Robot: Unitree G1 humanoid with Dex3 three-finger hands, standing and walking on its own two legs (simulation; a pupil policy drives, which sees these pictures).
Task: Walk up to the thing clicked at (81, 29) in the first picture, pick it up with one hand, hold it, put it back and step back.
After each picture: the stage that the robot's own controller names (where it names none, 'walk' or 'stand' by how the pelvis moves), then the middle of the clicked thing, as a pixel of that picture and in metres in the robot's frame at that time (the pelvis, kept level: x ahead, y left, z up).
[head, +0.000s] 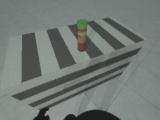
stand; (81, 37) +0.61 +0.10 +0.13
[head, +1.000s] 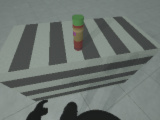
rise first; (78, 34) +0.56 +0.13 +0.15
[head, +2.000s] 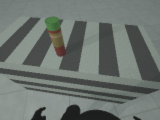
stand; (57, 39) +0.46 +0.25 +0.16
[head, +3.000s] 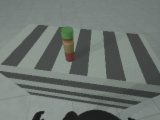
stand; (68, 46) +0.47 +0.18 +0.13
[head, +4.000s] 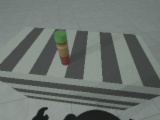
stand; (63, 50) +0.44 +0.21 +0.13
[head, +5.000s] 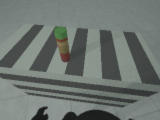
stand; (63, 46) +0.46 +0.21 +0.13
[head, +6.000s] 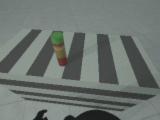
stand; (60, 51) +0.43 +0.23 +0.13
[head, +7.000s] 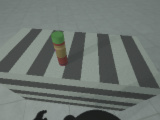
stand; (60, 51) +0.44 +0.22 +0.13
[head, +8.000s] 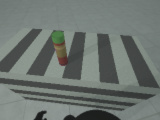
rise first; (61, 50) +0.44 +0.22 +0.13
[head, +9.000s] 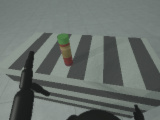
rise first; (66, 51) +0.45 +0.22 +0.13
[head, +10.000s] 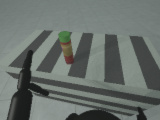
go down; (67, 49) +0.45 +0.22 +0.13
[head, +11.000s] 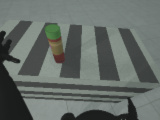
go down; (56, 47) +0.44 +0.20 +0.14
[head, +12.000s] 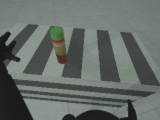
approach; (60, 48) +0.45 +0.21 +0.14
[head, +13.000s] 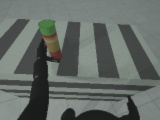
close; (52, 44) +0.44 +0.22 +0.16
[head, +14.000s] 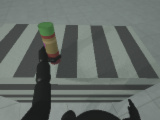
lift; (51, 46) +0.43 +0.23 +0.17
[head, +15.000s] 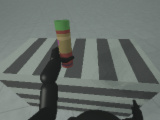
lift; (65, 45) +0.36 +0.16 +0.27
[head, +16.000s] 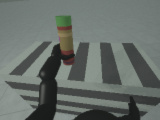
hold; (66, 42) +0.35 +0.15 +0.31
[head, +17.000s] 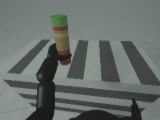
hold; (62, 42) +0.35 +0.17 +0.31
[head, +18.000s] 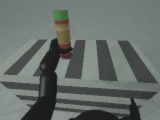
crouch; (63, 37) +0.39 +0.16 +0.32
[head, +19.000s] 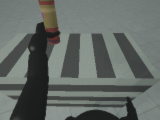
lower; (50, 20) +0.48 +0.22 +0.34
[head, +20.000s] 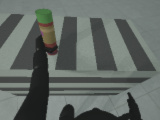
lower; (49, 35) +0.49 +0.23 +0.18
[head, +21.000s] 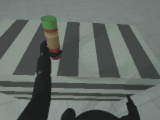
lower; (53, 41) +0.46 +0.23 +0.17
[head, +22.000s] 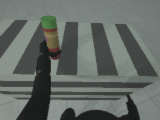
lower; (52, 40) +0.46 +0.22 +0.17
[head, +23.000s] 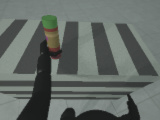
lower; (53, 40) +0.47 +0.22 +0.17
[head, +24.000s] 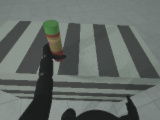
open; (55, 44) +0.44 +0.21 +0.17
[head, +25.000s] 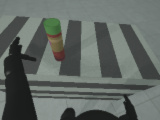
sink last; (56, 43) +0.44 +0.20 +0.17
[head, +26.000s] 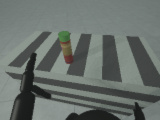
sink last; (66, 49) +0.46 +0.22 +0.14
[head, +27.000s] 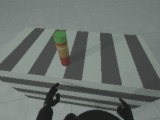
stand; (63, 50) +0.43 +0.21 +0.13
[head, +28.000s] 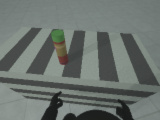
stand; (61, 49) +0.44 +0.22 +0.13
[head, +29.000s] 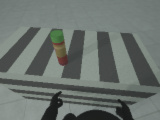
stand; (60, 50) +0.43 +0.22 +0.13
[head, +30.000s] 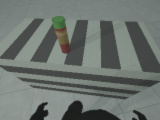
walk; (62, 37) +0.51 +0.22 +0.15
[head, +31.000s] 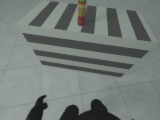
walk; (81, 11) +0.87 +0.12 +0.15
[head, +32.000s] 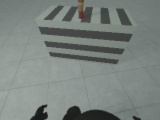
stand; (80, 7) +1.23 +0.21 +0.15
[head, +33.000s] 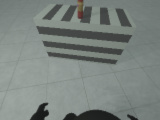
stand; (80, 7) +1.21 +0.20 +0.13
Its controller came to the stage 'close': yes
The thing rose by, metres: 0.20
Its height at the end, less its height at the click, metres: +0.00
